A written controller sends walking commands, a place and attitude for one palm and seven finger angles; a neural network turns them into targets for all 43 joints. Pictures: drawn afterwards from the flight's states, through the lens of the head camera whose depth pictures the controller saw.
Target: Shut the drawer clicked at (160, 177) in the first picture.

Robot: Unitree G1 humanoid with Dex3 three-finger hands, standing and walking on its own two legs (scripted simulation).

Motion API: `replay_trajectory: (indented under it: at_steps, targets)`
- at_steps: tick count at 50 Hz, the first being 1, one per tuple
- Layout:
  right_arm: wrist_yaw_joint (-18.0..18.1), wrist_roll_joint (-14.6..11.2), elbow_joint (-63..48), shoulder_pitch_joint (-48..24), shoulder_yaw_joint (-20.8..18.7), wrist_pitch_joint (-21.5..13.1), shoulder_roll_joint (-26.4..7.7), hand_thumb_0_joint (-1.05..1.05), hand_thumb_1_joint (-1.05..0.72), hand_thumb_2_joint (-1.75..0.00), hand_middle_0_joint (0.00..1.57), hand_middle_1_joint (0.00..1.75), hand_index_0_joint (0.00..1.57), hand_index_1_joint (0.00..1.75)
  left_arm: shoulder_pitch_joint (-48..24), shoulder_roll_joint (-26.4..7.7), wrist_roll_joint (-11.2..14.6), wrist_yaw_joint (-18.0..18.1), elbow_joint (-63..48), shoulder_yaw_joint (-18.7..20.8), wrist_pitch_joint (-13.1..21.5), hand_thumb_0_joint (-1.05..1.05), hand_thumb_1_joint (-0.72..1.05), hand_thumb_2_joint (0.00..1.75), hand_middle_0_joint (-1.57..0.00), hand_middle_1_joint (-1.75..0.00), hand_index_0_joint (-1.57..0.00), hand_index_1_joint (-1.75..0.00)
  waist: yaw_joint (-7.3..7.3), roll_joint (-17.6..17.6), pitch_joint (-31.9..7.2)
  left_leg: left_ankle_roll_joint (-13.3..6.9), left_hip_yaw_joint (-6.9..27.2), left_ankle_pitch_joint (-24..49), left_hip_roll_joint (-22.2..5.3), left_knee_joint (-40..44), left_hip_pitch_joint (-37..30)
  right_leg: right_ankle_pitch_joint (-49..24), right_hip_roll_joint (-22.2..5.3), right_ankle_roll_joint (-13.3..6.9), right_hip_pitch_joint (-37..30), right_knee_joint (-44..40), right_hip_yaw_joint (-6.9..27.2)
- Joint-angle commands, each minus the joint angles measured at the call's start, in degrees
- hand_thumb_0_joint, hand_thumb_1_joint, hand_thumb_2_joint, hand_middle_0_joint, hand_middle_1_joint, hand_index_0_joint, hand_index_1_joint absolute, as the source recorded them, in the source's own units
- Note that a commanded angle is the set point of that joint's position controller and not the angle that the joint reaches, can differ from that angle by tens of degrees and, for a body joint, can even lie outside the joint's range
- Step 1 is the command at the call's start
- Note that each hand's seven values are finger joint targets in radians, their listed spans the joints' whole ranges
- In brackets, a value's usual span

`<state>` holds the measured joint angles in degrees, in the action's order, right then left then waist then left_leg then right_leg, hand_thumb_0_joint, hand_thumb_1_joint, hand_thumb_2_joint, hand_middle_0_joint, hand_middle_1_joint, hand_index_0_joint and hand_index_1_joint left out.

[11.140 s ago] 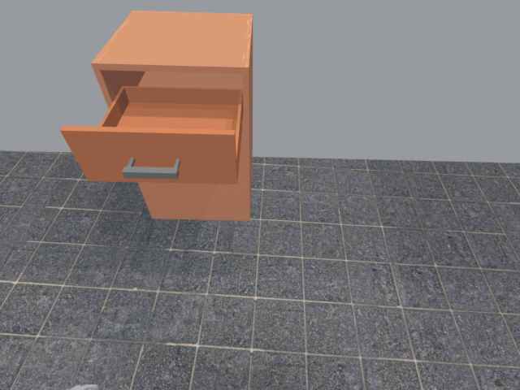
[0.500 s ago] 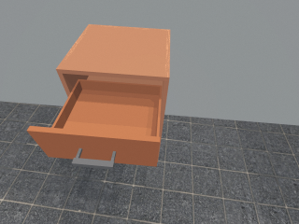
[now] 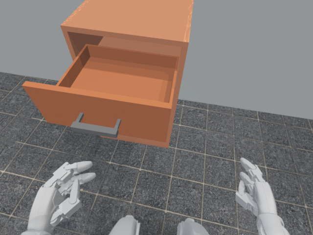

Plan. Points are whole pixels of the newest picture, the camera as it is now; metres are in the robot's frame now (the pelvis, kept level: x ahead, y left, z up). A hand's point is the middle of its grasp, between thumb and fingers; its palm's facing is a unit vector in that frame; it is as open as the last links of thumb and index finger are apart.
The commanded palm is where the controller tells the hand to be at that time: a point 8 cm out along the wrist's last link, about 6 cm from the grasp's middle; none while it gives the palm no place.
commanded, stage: raise the hand and make a fist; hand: left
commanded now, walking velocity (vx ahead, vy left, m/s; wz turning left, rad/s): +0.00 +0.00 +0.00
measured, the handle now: (97, 124) +0.41 +0.23 -0.01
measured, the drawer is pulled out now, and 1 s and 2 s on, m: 0.30 0.30 0.30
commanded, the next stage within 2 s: bring the fist close to the handle in 1.40 s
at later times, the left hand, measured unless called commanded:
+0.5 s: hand (74, 179) +0.22 +0.21 +0.06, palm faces -0.05 -1.00 -0.05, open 3.3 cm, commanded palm +0.19 +0.26 +0.07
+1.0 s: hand (76, 173) +0.22 +0.20 +0.09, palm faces -0.06 -1.00 -0.05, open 3.2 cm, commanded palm +0.20 +0.26 +0.09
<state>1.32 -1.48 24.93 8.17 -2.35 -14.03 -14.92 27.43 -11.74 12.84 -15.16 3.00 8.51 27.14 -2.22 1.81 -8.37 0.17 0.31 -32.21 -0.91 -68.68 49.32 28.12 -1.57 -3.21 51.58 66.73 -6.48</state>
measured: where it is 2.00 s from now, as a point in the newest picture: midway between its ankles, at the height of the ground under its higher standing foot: outside the picture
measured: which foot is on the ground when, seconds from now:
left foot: down 0.00-1.00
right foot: down 0.00-1.00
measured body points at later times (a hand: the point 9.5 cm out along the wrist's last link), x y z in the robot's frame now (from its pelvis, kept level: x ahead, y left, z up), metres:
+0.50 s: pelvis +0.01 +0.01 +0.02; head +0.07 +0.02 +0.46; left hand +0.22 +0.26 +0.06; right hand +0.16 -0.25 -0.05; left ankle +0.02 +0.12 -0.64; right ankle +0.05 -0.09 -0.64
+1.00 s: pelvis +0.03 +0.03 +0.03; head +0.07 +0.05 +0.47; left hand +0.22 +0.25 +0.09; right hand +0.23 -0.18 -0.03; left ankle +0.02 +0.12 -0.64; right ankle +0.05 -0.09 -0.64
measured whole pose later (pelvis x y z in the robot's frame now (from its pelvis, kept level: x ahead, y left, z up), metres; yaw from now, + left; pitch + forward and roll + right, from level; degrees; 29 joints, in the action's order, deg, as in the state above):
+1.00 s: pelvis +0.03 +0.03 +0.03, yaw +0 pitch +12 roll -3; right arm 1.5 -1.4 25.9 13.7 2.5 -10.6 -12.1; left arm 29.4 -12.5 11.3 -12.7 -11.2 4.2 18.0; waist -0.4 -1.7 -7.7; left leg -2.5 0.3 -31.5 0.2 -61.9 42.7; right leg 26.2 -2.0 -0.1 43.4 57.4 -6.3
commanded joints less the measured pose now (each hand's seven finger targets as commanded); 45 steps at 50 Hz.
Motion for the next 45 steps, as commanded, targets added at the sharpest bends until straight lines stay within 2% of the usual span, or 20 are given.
replay_trajectory:
  at_steps: [1, 3, 4, 8, 9, 13, 15, 18, 22, 23, 25, 28, 31, 32, 33, 35, 38, 40, 43, 45]
  targets:
    - [1.9, -0.6, -3.7, 2.3, -0.1, -4.2, -6.1, 0.00, -0.90, -0.90, 0.20, 0.30, 0.20, 0.30, -16.2, -8.2, 2.4, -2.5, -18.4, 0.8, 7.1, 0.00, 0.90, 0.90, -0.72, -0.86, -0.72, -0.86, 6.76, -5.5, -6.6, -2.1, 0.9, 4.8, 1.1, 8.0, 1.0, 6.9, 1.0, 1.7, -7.7, -16.9, 10.7]
    - [2.6, -1.2, -2.2, 2.1, 0.2, -4.9, -6.8, 0.00, -0.90, -0.90, 0.20, 0.30, 0.20, 0.30, -15.9, -9.5, 3.1, -5.4, -12.5, 1.6, 4.5, 0.00, 0.90, 0.90, -0.76, -0.91, -0.76, -0.91, 7.12, -3.3, -6.1, -2.2, 1.1, 4.2, 0.9, 7.3, 2.5, 8.6, 0.8, 2.0, -8.7, -18.2, 11.5]
    - [2.7, -1.4, -2.3, 2.3, 0.4, -5.1, -6.8, 0.00, -0.90, -0.90, 0.20, 0.30, 0.20, 0.30, -15.5, -9.4, 3.6, -6.9, -11.3, 1.6, 2.7, 0.00, 0.90, 0.90, -0.78, -0.93, -0.78, -0.93, 6.32, -3.4, -7.9, -2.2, 1.0, 4.8, 1.1, 7.4, 2.9, 8.3, 0.4, 2.2, -10.6, -18.5, 11.7]
    - [3.0, -1.8, -2.5, 0.5, 0.1, -4.8, -6.3, 0.00, -0.90, -0.90, 0.20, 0.30, 0.20, 0.30, -9.7, -13.7, 6.3, -8.1, -6.6, 10.1, -5.0, 0.00, 0.90, 0.90, -0.86, -1.01, -0.86, -1.01, 2.20, -1.4, -11.6, -2.0, 0.6, 9.0, 1.7, 9.4, 2.9, 5.8, -0.7, 2.7, -18.6, -20.4, 12.7]
    - [2.9, -1.7, -2.9, 0.8, 0.2, -4.6, -5.8, 0.00, -0.90, -0.90, 0.20, 0.30, 0.20, 0.30, -9.7, -13.6, 6.7, -7.6, -8.6, 10.9, -5.7, 0.00, 0.90, 0.90, -0.88, -1.04, -0.88, -1.04, 1.67, -1.3, -13.1, -1.9, 0.5, 10.5, 1.9, 9.8, 2.6, 4.1, -1.1, 2.9, -20.6, -20.6, 12.9]
    - [2.4, -1.1, -2.3, -0.2, -0.4, -4.4, -4.4, 0.00, -0.90, -0.90, 0.20, 0.30, 0.20, 0.30, -6.2, -12.7, 7.0, -4.6, -9.0, 13.2, -4.9, 0.00, 0.90, 0.90, -0.96, -1.12, -0.96, -1.12, 0.70, 1.0, -11.1, -1.5, 0.7, 13.0, 1.8, 11.5, 2.4, -1.1, -1.2, 3.1, -21.8, -20.1, 11.8]
    - [2.1, -1.1, -2.0, 0.5, -0.7, -4.6, -4.4, 0.00, -0.90, -0.90, 0.20, 0.30, 0.20, 0.30, -5.2, -10.8, 6.2, -4.1, -9.5, 11.0, -3.2, 0.00, 0.90, 0.90, -1.00, -1.17, -1.00, -1.17, 1.48, -0.2, -9.3, -1.5, 0.6, 12.9, 1.8, 12.5, 1.1, -1.3, -1.0, 3.0, -19.7, -19.9, 10.8]
    - [2.0, -1.0, -2.0, 0.9, -1.1, -5.1, -5.1, 0.00, -0.90, -0.90, 0.20, 0.30, 0.20, 0.30, -4.9, -8.9, 5.6, -4.5, -9.7, 8.0, -1.3, 0.00, 0.90, 0.90, -1.06, -1.23, -1.06, -1.23, 2.81, 0.5, -7.6, -1.8, 0.9, 12.5, 1.6, 13.1, -0.4, -0.7, -0.4, 2.8, -17.0, -19.4, 9.3]
    - [1.8, -0.9, -2.1, 2.4, -1.5, -5.7, -5.8, 0.00, -0.90, -0.90, 0.20, 0.30, 0.20, 0.30, -3.7, -9.4, 5.2, -4.5, -14.8, 7.0, 0.5, 0.00, 0.90, 0.90, -1.14, -1.32, -1.14, -1.32, 2.70, -3.9, -10.9, -1.8, 1.5, 15.3, 1.5, 14.9, -5.3, -6.3, 0.4, 2.1, -16.6, -17.0, 6.2]
    - [1.8, -0.8, -2.0, 2.3, -1.5, -5.5, -6.0, 0.00, -0.90, -0.90, 0.20, 0.30, 0.20, 0.30, -3.1, -9.8, 4.9, -3.9, -15.1, 7.2, 0.4, 0.00, 0.90, 0.90, -1.16, -1.34, -1.16, -1.34, 2.82, -3.0, -10.4, -1.8, 1.7, 16.2, 1.4, 14.9, -5.7, -7.7, 0.8, 2.0, -16.5, -16.4, 5.5]
    - [1.6, -0.7, -2.5, 2.8, -1.4, -5.3, -5.9, 0.00, -0.90, -0.90, 0.20, 0.30, 0.20, 0.30, -2.6, -7.9, 4.4, -3.0, -17.8, 5.0, 0.7, 0.00, 0.90, 0.90, -1.20, -1.38, -1.20, -1.38, 2.96, -5.2, -11.2, -1.7, 1.9, 17.7, 1.3, 15.7, -8.4, -10.2, 1.2, 1.9, -15.4, -15.2, 3.8]
    - [1.5, -0.4, -2.8, 2.7, -1.2, -4.5, -6.1, 0.00, -0.90, -0.90, 0.20, 0.30, 0.20, 0.30, -2.7, -8.6, 3.1, -0.8, -19.4, 4.7, 0.0, 0.00, 0.90, 0.90, -1.26, -1.45, -1.26, -1.45, 3.07, -5.4, -9.5, -1.3, 2.8, 19.1, 0.9, 16.5, -9.6, -11.2, 1.6, 1.6, -14.1, -14.2, 2.3]
    - [1.2, -0.4, -4.2, 3.0, -0.8, -3.3, -5.6, 0.00, -0.90, -0.90, 0.20, 0.30, 0.20, 0.30, -0.7, -6.4, 2.0, 0.2, -21.2, 2.0, -1.3, 0.00, 0.90, 0.90, -1.32, -1.51, -1.32, -1.51, 2.89, -6.9, -9.9, -0.8, 3.0, 20.6, 0.8, 17.4, -11.5, -12.2, 1.6, 1.6, -14.0, -14.1, 1.6]
    - [1.1, -0.4, -4.5, 2.9, -0.8, -2.9, -5.6, 0.00, -0.90, -0.90, 0.20, 0.30, 0.20, 0.30, -0.4, -6.6, 1.5, 0.7, -21.5, 2.0, -1.9, 0.00, 0.90, 0.90, -1.34, -1.53, -1.34, -1.53, 2.91, -6.9, -9.4, -0.7, 3.1, 20.4, 0.7, 17.6, -11.4, -12.0, 1.6, 1.6, -14.1, -14.3, 1.4]
    - [1.2, -0.3, -4.7, 2.8, -0.7, -2.2, -5.7, 0.00, -0.90, -0.90, 0.20, 0.30, 0.20, 0.30, -0.3, -6.9, 1.1, 0.9, -20.7, 1.9, -2.7, 0.00, 0.90, 0.90, -1.36, -1.56, -1.36, -1.56, 3.29, -5.0, -8.6, -0.9, 3.2, 20.6, 0.7, 17.6, -11.3, -12.6, 1.9, 1.6, -14.3, -14.5, 1.3]
    - [1.2, -0.4, -5.5, 3.1, -0.5, -1.2, -5.5, 0.00, -0.90, -0.90, 0.20, 0.30, 0.20, 0.30, 0.5, -6.7, 1.0, 0.9, -21.3, 2.1, -3.8, 0.00, 0.90, 0.90, -1.40, -1.60, -1.40, -1.60, 2.92, -5.3, -8.9, -0.6, 3.1, 20.4, 0.6, 18.1, -11.6, -12.7, 1.9, 1.6, -14.8, -14.8, 1.2]
    - [1.2, -0.5, -6.5, 2.5, 0.1, -0.6, -5.5, 0.00, -0.90, -0.90, 0.20, 0.30, 0.20, 0.30, -0.8, -6.8, 0.6, 1.2, -23.8, 1.0, -4.7, 0.00, 0.90, 0.90, -1.40, -1.60, -1.40, -1.60, 3.04, -6.9, -8.4, -0.5, 3.3, 20.4, 0.6, 18.3, -12.3, -12.2, 1.9, 1.4, -14.7, -14.9, 1.3]
    - [0.9, -0.4, -7.3, 3.2, 0.2, -0.4, -5.0, 0.00, -0.90, -0.90, 0.20, 0.30, 0.20, 0.30, 1.9, -4.8, 0.5, 1.4, -24.8, -0.7, -5.2, 0.00, 0.90, 0.90, -1.40, -1.60, -1.40, -1.60, 2.69, -6.4, -9.4, 0.0, 3.6, 24.0, 0.3, 18.5, -14.0, -13.9, 1.9, 1.6, -15.1, -14.6, 0.7]
    - [0.8, -0.2, -7.2, 3.0, 0.5, -0.2, -5.2, 0.00, -0.90, -0.90, 0.20, 0.30, 0.20, 0.30, 0.9, -5.2, 0.2, 2.0, -24.9, -1.0, -5.7, 0.00, 0.90, 0.90, -1.40, -1.60, -1.40, -1.60, 3.23, -4.8, -7.4, 0.0, 3.8, 22.5, 0.3, 18.5, -12.6, -13.3, 2.1, 1.6, -14.6, -14.8, 0.6]
    - [0.8, -0.3, -7.6, 3.4, 0.4, -0.1, -5.2, 0.00, -0.90, -0.90, 0.20, 0.30, 0.20, 0.30, 1.5, -5.0, -0.2, 2.3, -26.0, -1.2, -5.7, 0.00, 0.90, 0.90, -1.40, -1.60, -1.40, -1.60, 3.08, -5.1, -8.1, 0.3, 4.1, 22.4, 0.2, 18.8, -13.1, -12.5, 2.0, 1.7, -14.3, -14.7, 0.4]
